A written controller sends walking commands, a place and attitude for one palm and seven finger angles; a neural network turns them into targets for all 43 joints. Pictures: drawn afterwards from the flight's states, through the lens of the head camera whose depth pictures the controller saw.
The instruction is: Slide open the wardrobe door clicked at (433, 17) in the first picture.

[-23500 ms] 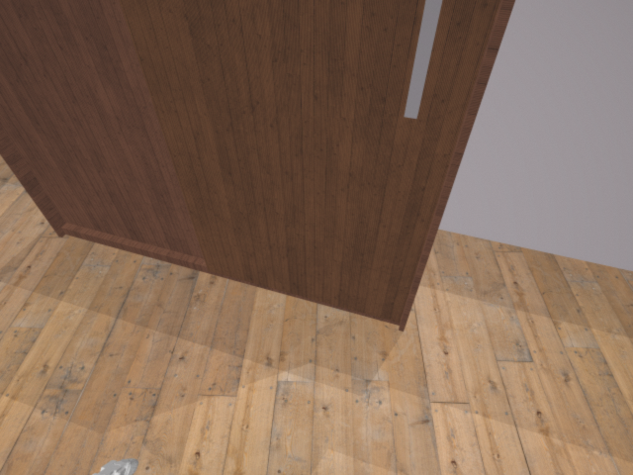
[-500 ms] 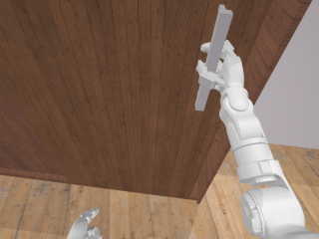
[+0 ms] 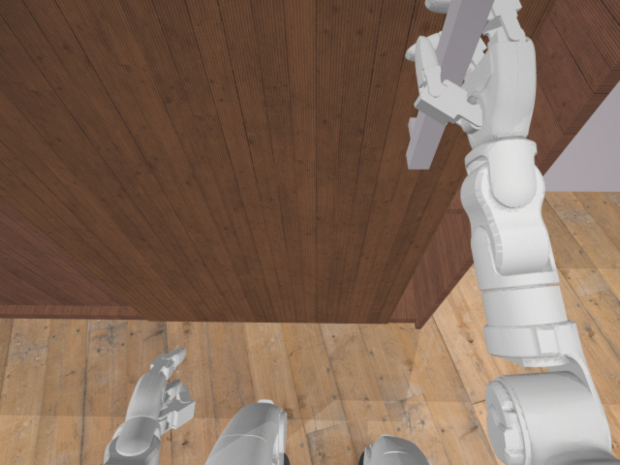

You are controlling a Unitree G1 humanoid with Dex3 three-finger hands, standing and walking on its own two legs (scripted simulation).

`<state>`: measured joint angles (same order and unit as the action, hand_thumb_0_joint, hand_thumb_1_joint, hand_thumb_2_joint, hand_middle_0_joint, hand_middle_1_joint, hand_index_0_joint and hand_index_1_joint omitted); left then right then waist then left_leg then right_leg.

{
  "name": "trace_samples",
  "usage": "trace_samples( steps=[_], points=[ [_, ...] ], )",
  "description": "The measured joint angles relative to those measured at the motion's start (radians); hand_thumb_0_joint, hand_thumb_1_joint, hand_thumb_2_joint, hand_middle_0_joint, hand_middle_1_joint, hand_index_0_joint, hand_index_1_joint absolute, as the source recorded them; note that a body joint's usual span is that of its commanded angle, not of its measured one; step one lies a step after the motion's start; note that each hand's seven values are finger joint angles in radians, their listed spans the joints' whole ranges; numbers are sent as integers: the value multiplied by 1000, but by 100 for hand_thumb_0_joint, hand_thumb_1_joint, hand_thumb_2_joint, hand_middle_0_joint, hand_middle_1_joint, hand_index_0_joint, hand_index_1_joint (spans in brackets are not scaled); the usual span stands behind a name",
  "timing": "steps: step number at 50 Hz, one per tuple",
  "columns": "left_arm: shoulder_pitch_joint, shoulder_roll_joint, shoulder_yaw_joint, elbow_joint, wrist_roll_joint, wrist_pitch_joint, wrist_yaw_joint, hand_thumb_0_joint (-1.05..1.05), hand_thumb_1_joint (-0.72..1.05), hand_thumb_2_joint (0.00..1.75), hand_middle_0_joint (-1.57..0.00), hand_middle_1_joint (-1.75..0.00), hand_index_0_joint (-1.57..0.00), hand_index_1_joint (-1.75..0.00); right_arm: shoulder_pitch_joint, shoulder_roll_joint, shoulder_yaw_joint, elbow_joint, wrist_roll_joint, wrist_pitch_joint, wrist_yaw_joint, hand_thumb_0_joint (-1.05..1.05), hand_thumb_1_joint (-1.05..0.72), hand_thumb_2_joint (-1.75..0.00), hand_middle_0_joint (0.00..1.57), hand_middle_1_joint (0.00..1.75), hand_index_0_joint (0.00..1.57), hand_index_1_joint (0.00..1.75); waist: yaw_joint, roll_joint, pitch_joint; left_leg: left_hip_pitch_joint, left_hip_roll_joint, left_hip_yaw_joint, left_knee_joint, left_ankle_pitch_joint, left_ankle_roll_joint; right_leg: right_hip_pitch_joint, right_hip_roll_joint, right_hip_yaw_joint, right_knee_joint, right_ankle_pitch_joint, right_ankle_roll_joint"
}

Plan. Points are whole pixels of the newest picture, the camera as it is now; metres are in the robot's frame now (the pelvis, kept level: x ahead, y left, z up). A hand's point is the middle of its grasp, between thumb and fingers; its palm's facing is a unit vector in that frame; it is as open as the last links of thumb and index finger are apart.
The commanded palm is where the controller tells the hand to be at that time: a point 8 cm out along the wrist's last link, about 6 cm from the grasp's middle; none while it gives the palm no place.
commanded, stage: step sideways, sliding the door along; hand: right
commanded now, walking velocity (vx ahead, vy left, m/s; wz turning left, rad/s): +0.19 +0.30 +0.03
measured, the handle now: (445, 50) +0.47 -0.12 +0.24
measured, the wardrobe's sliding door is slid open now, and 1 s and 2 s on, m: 0.10 0.40 0.59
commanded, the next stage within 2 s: stop walking and hold the door there in 1.70 s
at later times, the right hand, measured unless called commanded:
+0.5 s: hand (332, 79) +0.43 -0.01 +0.24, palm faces +0.20 +0.98 -0.03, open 6.2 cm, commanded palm +0.41 +0.01 +0.23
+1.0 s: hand (98, 84) +0.42 +0.21 +0.24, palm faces -0.01 +1.00 +0.01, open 6.5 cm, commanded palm +0.41 +0.20 +0.23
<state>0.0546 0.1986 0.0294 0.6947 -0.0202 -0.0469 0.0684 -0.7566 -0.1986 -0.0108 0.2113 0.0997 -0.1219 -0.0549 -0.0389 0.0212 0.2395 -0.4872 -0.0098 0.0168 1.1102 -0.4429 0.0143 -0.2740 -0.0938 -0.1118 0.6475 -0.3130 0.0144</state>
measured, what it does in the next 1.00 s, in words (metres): steps to the left: left foot, then right foot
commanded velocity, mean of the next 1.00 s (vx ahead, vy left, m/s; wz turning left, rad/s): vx -0.17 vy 0.28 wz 0.16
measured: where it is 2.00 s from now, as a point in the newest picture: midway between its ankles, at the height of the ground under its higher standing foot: outside the picture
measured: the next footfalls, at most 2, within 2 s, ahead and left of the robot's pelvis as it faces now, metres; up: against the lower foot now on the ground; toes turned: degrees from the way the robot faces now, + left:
left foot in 0.24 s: +0.11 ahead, +0.31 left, +0.00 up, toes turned +1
right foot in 0.40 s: +0.07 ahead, +0.01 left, +0.00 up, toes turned -15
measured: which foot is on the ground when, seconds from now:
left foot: up 0.00-0.22, down 0.24-0.40, up 0.42-0.70, down 0.72-0.92, up 0.94-1.00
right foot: down 0.00-0.26, up 0.28-0.38, down 0.40-0.74, up 0.76-0.92, down 0.94-1.00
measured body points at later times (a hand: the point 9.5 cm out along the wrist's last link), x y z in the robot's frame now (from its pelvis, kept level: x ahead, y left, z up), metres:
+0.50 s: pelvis +0.05 +0.18 +0.01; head +0.16 +0.13 +0.44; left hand +0.30 +0.36 -0.10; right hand +0.41 -0.06 +0.24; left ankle +0.08 +0.32 -0.64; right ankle +0.03 +0.02 -0.72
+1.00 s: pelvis +0.09 +0.31 +0.01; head +0.20 +0.28 +0.44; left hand +0.35 +0.49 -0.09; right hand +0.42 +0.15 +0.23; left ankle +0.15 +0.43 -0.67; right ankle +0.07 +0.19 -0.72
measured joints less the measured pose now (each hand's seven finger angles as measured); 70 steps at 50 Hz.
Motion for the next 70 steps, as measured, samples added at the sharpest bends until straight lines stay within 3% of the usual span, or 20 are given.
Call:
trace_samples(
  steps=[5,12,15,17,19,20,21,25,34,36,38,41,45,47,50,53,62,64,67,70],
  points=[
    [-2,-34,-11,-22,-14,-3,-34,1,91,90,-20,-30,-20,-30,5,12,-2,-25,0,0,-4,-10,-64,-86,47,140,29,138,-46,-50,23,-42,66,-11,-95,75,-27,27,-96,65,-68,34,61],
    [40,-69,-48,-62,-37,-21,-50,1,91,90,-20,-30,-20,-30,-20,-5,-18,-43,-1,41,-33,-7,-66,-85,46,140,30,139,-116,-64,-2,170,100,35,-448,207,-49,-13,-194,180,-14,1,129],
    [-8,-33,-45,-43,-40,-26,-47,1,91,90,-20,-30,-20,-30,5,-23,-65,-95,-16,61,-49,-9,-65,-84,46,140,30,137,-86,-93,-6,180,89,81,-432,95,-96,-105,-165,235,174,-127,67],
    [-37,7,-25,-28,-41,-27,-32,1,91,90,-20,-30,-20,-30,41,-15,-71,-148,-19,69,-65,-10,-65,-84,46,140,29,135,-49,-111,2,173,105,105,-421,116,-85,-148,-83,194,276,-235,37],
    [-46,36,-6,-25,-40,-29,-21,1,91,90,-20,-30,-20,-30,69,0,-59,-204,-18,79,-72,-9,-65,-84,46,140,29,135,-28,-107,5,157,117,117,-395,136,-62,-119,-26,100,171,-143,15],
    [-44,47,3,-30,-38,-29,-21,1,91,90,-20,-30,-20,-30,76,6,-49,-230,-14,87,-71,-9,-66,-84,46,140,29,135,-30,-110,6,127,108,113,-339,157,-58,-88,-28,71,87,41,-6],
    [-45,44,17,-38,-36,-25,-26,1,91,90,-20,-30,-20,-30,74,5,-37,-248,-10,90,-68,-8,-66,-84,46,140,29,135,-43,-95,27,90,96,86,-240,96,-53,-68,-36,60,77,66,-6],
    [-21,21,27,-70,-31,-14,-94,1,91,90,-20,-30,-20,-30,94,23,-2,-284,-28,72,-38,-7,-67,-84,46,140,29,132,-79,-49,62,-35,35,28,54,-60,-28,11,-83,60,-2,-22,41],
    [18,-17,5,-144,-25,-56,-104,1,91,90,-20,-30,-20,-30,208,24,4,-377,-9,68,-20,-10,-66,-84,46,140,28,130,-125,-90,48,51,54,14,-283,138,-45,101,-201,85,-83,-4,151],
    [19,-35,-12,-153,-35,-65,-102,1,91,90,-20,-30,-20,-30,230,3,-10,-396,-3,85,-23,-14,-66,-85,46,140,26,129,-124,-85,25,135,56,19,-419,253,-47,79,-210,101,-10,-46,132],
    [-20,-25,-24,-138,-43,-68,-98,1,91,90,-20,-30,-20,-30,267,7,-38,-424,-14,84,-35,-18,-65,-86,46,140,24,127,-101,-118,17,143,41,42,-407,165,-44,18,-207,150,126,-140,56],
    [-83,-2,-20,-118,-31,-79,-84,1,91,90,-20,-30,-20,-30,347,35,-45,-508,-21,75,-65,-18,-66,-87,46,140,23,127,-73,-118,14,94,54,16,-411,174,-45,-92,-50,173,363,-339,22],
    [-110,15,-16,-125,-22,-79,-82,1,91,90,-20,-30,-20,-30,387,89,20,-599,-32,59,-74,-13,-68,-85,46,140,23,128,-15,-83,42,84,57,23,-474,267,-12,-77,47,60,154,-213,15],
    [-97,19,-11,-139,-14,-62,-90,1,91,90,-20,-30,-20,-30,368,103,74,-605,-31,52,-66,-11,-70,-83,46,140,23,127,6,-82,44,51,28,43,-402,285,-13,-14,17,17,-26,111,-11],
    [-64,-12,7,-143,-10,-35,-125,1,91,90,-20,-30,-20,-30,332,105,151,-569,-65,28,-47,-11,-70,-79,45,140,21,127,-27,-22,63,-17,-3,-13,-140,34,-15,25,-14,-11,-28,7,-10],
    [-29,-19,7,-146,0,-24,-144,1,91,90,-20,-30,-20,-30,348,99,191,-545,-91,7,-45,-10,-67,-74,43,140,20,127,-41,-43,58,-33,-9,0,-40,-20,-25,58,-77,-17,-68,-8,25],
    [-17,-77,-21,-130,-18,20,-115,1,91,90,-20,-30,-20,-30,362,5,120,-464,-31,-16,-31,-11,-63,-72,49,140,19,134,-45,-115,22,157,21,26,-368,103,-43,98,-233,-13,-108,48,136],
    [-18,-91,-37,-130,-35,20,-109,1,91,90,-20,-30,-20,-30,334,-12,81,-442,-29,6,-40,-14,-62,-75,50,140,17,134,-42,-86,-2,234,39,28,-505,202,-44,46,-237,7,-15,17,110],
    [-87,-58,-39,-101,-37,14,-88,1,91,90,-20,-30,-20,-30,339,19,10,-443,-35,12,-72,-13,-66,-79,50,140,17,134,-13,-104,21,183,18,15,-447,137,-19,-67,-131,131,298,-250,33],
    [-108,-35,-23,-95,-33,-4,-75,1,91,90,-20,-30,-20,-30,342,41,-4,-465,-19,43,-97,-8,-70,-83,49,140,17,134,18,-57,37,165,37,-7,-501,212,2,-116,3,95,401,-330,26]
  ],
)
